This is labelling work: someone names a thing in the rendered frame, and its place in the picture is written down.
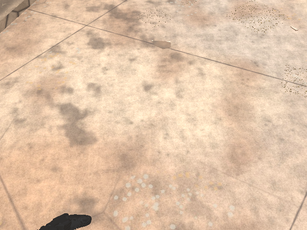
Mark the robot left hand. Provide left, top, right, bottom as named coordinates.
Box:
left=39, top=213, right=92, bottom=230

